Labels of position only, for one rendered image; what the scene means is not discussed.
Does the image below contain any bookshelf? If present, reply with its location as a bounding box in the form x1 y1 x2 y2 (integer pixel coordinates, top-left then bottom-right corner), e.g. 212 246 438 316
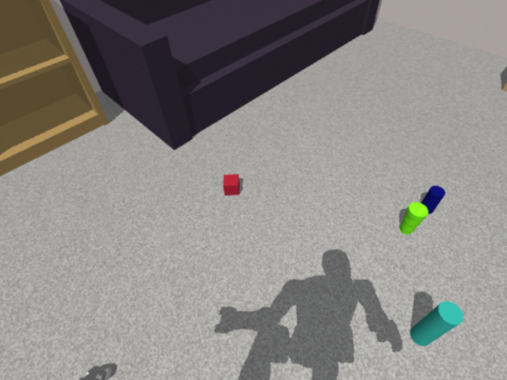
0 0 110 176

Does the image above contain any sofa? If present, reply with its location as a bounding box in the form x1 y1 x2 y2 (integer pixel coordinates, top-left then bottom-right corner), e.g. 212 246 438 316
60 0 379 150

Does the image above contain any left robot hand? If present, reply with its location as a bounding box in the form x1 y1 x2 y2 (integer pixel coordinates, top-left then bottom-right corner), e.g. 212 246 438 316
79 363 117 380

